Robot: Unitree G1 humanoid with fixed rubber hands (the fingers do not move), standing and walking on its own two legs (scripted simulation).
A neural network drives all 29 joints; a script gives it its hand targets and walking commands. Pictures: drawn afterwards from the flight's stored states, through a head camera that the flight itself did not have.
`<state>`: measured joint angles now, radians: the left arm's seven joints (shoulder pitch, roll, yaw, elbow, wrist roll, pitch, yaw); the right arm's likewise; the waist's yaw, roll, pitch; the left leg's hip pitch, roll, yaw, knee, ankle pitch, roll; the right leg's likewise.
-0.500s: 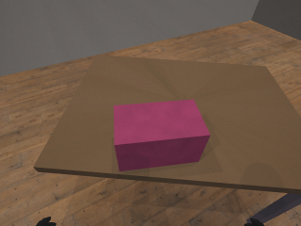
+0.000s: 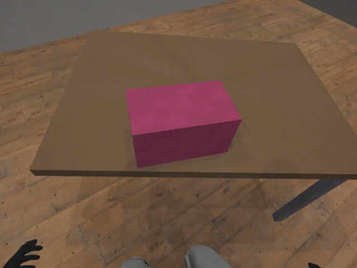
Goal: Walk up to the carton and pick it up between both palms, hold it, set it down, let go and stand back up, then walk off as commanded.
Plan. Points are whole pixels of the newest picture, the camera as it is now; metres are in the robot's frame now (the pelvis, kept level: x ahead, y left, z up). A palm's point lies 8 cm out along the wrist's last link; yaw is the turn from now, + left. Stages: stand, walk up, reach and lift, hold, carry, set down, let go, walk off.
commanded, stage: walk off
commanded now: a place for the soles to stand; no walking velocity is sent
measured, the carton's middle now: (179, 123) +0.51 -0.03 -0.04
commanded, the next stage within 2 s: none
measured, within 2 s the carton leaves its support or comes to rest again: neither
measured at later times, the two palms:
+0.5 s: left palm out of the picture +0.02 +0.29 -0.03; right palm out of the picture -0.04 -0.37 -0.09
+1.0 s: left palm out of the picture -0.24 +0.27 -0.08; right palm out of the picture -0.13 -0.39 -0.08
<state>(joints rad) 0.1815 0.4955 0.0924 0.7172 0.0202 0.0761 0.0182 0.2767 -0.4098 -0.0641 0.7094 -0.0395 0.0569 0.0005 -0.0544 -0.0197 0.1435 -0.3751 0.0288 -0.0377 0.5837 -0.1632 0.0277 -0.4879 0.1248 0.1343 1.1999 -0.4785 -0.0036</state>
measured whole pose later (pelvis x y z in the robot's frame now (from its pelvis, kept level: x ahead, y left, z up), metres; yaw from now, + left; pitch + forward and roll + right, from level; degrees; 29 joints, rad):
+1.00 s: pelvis -0.30 -0.07 -0.01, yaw +0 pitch -6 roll -2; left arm 0.27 0.42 0.07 0.77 0.01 0.05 0.01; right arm 0.13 -0.47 -0.06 0.61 -0.01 0.08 -0.02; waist 0.01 0.08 0.18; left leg -0.41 0.04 -0.15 0.70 -0.30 -0.04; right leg -0.18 0.07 0.04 0.63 -0.35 -0.01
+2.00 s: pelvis -0.52 -0.03 +0.00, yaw +1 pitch -4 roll +0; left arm 0.33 0.49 0.09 0.68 0.05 -0.01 -0.01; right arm 0.33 -0.49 -0.12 0.65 0.00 0.01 0.03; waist 0.04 0.02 0.07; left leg -0.28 0.02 -0.05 0.59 -0.26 0.01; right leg -0.24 -0.05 0.08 0.65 -0.39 0.00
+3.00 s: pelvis -0.44 -0.05 +0.01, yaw +2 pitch -3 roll +0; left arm 0.09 0.39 0.06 0.89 -0.01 -0.01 -0.01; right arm 0.17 -0.39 -0.07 0.89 0.02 -0.01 0.00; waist -0.01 -0.02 0.07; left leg -0.11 0.04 -0.10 0.42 -0.26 -0.07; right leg -0.19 -0.02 0.02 0.44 -0.19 0.02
